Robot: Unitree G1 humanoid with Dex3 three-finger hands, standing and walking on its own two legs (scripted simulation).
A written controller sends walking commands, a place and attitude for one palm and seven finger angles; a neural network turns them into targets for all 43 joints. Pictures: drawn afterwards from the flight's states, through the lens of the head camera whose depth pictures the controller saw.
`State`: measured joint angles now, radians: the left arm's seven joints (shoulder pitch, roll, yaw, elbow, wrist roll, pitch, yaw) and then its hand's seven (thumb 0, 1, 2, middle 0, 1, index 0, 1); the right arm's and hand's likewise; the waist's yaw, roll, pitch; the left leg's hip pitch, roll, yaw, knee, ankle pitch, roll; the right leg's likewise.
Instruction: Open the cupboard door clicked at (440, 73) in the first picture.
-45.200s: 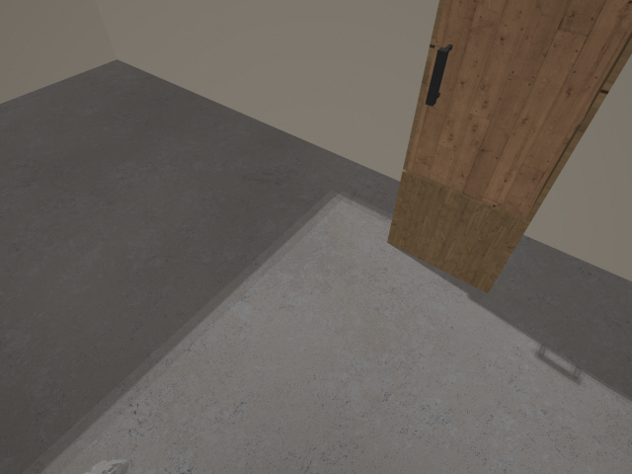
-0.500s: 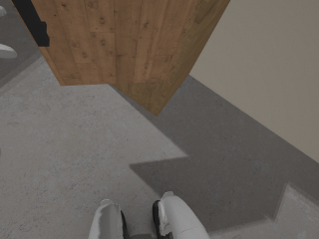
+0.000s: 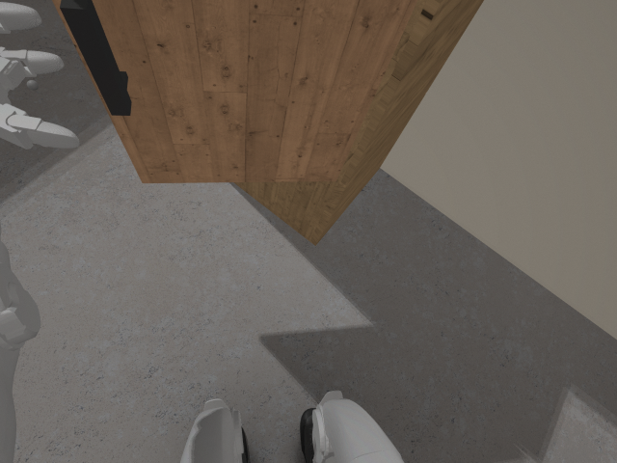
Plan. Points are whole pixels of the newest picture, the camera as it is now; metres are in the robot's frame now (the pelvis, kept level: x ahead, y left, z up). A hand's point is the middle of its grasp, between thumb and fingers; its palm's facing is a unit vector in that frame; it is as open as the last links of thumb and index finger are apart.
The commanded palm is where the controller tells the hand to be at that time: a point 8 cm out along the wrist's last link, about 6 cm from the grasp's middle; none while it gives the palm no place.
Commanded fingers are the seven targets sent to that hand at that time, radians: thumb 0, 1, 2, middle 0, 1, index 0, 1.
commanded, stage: move the hooked fingers beside the handle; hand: left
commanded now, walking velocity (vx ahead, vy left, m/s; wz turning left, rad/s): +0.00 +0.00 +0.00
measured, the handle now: (103, 49) +0.59 +0.20 +0.08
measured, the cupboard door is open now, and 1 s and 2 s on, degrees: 43 43 43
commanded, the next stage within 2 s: slide the fingers in behind the handle in 0.50 s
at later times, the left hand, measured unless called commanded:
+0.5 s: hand (43, 85) +0.53 +0.25 +0.08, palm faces +0.02 -1.00 -0.02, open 14.0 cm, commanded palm +0.52 +0.28 +0.07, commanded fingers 0.00 -0.50 0.30 -0.30 -1.20 -0.30 -1.20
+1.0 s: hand (62, 85) +0.54 +0.23 +0.07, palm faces +0.01 -1.00 +0.00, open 13.9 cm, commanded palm +0.53 +0.26 +0.07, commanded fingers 0.00 -0.50 0.30 -0.30 -1.20 -0.30 -1.20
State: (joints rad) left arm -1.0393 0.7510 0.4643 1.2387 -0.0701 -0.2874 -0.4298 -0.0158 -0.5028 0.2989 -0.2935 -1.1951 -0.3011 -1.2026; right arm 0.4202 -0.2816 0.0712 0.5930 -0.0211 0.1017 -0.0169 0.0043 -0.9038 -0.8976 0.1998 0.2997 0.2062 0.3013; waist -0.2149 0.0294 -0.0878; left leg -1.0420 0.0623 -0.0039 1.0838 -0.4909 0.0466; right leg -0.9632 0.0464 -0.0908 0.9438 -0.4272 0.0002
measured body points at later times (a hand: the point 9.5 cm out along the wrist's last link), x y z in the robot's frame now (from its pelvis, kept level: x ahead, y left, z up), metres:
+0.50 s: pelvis -0.02 -0.01 -0.01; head +0.16 +0.02 +0.40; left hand +0.53 +0.30 +0.09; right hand -0.05 -0.28 -0.10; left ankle +0.00 +0.08 -0.66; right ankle +0.00 -0.13 -0.66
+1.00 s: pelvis -0.01 +0.00 -0.01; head +0.16 +0.04 +0.40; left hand +0.54 +0.29 +0.08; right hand -0.05 -0.26 -0.10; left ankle +0.00 +0.08 -0.66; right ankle +0.00 -0.13 -0.66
